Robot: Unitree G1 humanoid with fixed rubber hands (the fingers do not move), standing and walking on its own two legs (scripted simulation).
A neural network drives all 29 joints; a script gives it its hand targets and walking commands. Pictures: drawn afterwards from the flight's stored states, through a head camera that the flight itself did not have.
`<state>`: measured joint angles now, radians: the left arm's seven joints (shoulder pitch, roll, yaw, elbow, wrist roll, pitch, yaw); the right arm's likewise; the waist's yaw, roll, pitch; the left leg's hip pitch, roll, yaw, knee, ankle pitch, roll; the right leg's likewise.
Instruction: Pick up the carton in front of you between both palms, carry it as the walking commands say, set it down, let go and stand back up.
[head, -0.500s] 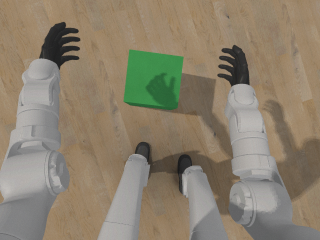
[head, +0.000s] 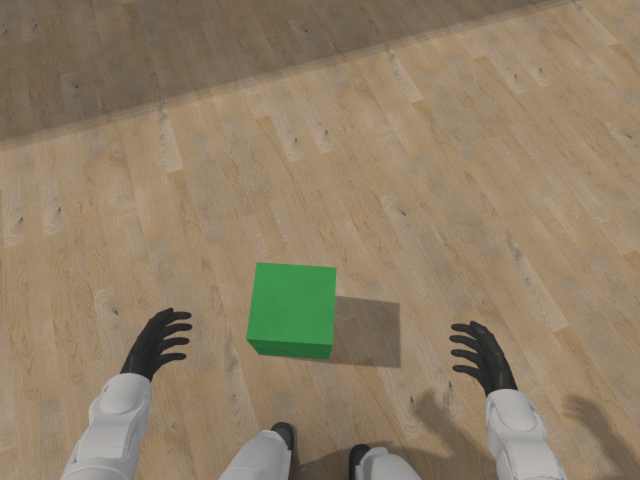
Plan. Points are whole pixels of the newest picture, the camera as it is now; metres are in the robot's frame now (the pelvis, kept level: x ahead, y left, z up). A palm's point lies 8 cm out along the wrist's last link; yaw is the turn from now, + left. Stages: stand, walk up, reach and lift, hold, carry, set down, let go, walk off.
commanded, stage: let go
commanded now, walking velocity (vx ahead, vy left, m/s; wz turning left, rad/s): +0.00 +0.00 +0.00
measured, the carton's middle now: (295, 313) +0.45 +0.09 -0.64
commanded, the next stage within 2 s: stand in 0.60 s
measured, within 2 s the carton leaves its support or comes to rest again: neither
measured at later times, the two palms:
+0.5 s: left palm (152, 401) +0.19 +0.21 -0.05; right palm (549, 422) +0.19 -0.25 -0.05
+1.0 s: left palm (102, 452) +0.13 +0.27 -0.09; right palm (512, 423) +0.19 -0.24 -0.12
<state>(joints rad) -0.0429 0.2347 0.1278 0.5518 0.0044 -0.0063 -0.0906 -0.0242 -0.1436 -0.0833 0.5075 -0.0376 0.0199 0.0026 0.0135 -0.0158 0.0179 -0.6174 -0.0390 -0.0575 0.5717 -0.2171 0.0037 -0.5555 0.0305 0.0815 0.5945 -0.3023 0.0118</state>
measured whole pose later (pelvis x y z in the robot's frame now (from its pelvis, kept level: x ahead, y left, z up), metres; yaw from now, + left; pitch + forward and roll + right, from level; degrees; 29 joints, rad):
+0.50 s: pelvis +0.03 -0.02 +0.01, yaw +0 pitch -4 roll +1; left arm 0.22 0.22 0.04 0.43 0.01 0.13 -0.07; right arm 0.21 -0.21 -0.03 0.43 -0.01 0.12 0.06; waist 0.00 -0.02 0.09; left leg -0.12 -0.02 -0.06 0.42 -0.24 -0.02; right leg -0.06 0.03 0.07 0.45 -0.32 -0.02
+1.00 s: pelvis +0.06 +0.00 -0.01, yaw +7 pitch +5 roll +1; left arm 0.33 0.26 0.02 0.57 0.01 0.00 0.06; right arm 0.31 -0.25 -0.01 0.73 -0.02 -0.06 -0.02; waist 0.03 0.00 -0.09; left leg -0.39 -0.10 -0.13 0.70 -0.39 0.01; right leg -0.27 -0.05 -0.06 0.68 -0.50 0.01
